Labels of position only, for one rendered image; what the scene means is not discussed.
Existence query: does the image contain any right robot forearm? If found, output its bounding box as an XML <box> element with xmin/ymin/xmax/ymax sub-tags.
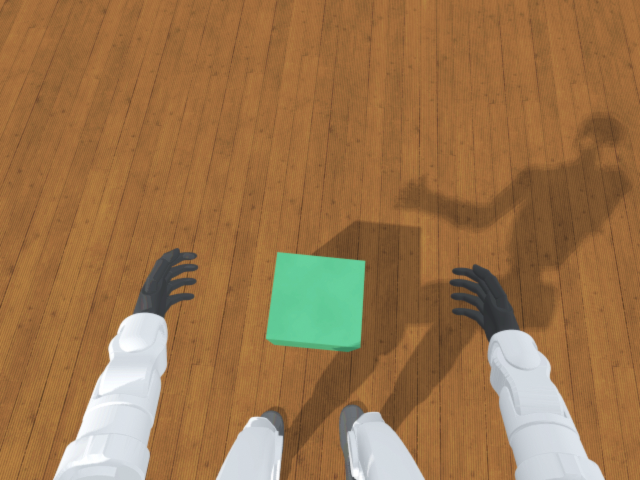
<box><xmin>488</xmin><ymin>330</ymin><xmax>605</xmax><ymax>480</ymax></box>

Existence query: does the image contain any left robot forearm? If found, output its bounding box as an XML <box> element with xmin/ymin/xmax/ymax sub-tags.
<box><xmin>53</xmin><ymin>313</ymin><xmax>168</xmax><ymax>480</ymax></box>

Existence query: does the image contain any robot left hand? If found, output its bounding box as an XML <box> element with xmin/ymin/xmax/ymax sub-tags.
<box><xmin>133</xmin><ymin>248</ymin><xmax>198</xmax><ymax>318</ymax></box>

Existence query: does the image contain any carton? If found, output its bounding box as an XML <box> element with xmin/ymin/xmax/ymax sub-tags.
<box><xmin>266</xmin><ymin>252</ymin><xmax>365</xmax><ymax>352</ymax></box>

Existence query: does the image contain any left robot thigh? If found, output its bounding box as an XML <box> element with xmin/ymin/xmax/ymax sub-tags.
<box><xmin>216</xmin><ymin>427</ymin><xmax>283</xmax><ymax>480</ymax></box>

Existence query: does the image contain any robot right foot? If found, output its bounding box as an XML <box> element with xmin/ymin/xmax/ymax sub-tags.
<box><xmin>339</xmin><ymin>405</ymin><xmax>364</xmax><ymax>480</ymax></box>

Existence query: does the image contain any robot right hand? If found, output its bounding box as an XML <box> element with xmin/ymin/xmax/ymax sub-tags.
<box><xmin>450</xmin><ymin>264</ymin><xmax>520</xmax><ymax>342</ymax></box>

